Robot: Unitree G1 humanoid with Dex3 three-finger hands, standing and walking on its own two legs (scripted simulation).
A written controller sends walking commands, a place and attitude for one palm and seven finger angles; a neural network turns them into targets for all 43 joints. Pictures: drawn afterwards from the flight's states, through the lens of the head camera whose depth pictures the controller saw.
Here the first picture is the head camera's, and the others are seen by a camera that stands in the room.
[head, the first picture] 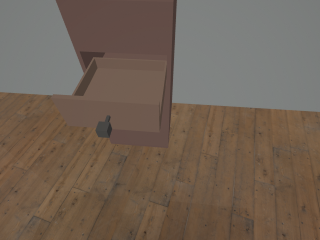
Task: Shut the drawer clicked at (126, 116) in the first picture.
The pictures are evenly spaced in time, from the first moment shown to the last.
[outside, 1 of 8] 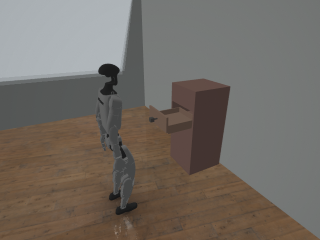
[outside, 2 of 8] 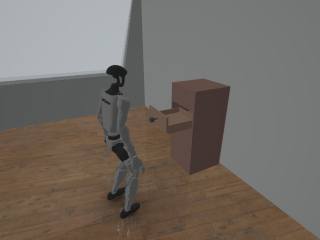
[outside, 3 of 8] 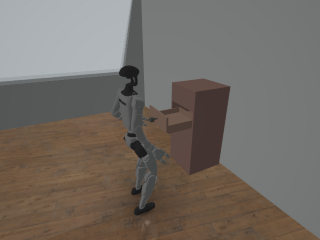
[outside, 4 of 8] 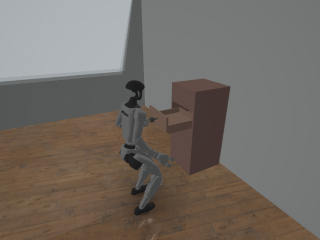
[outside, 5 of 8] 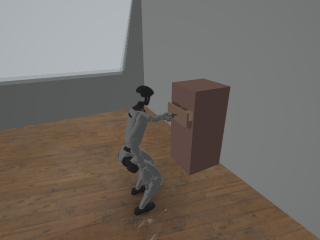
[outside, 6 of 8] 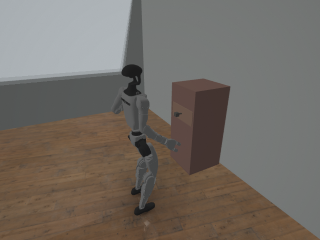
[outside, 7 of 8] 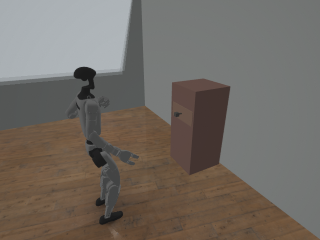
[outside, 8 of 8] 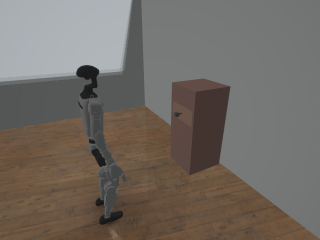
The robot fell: no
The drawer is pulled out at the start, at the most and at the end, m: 0.30 0.30 0.00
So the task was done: yes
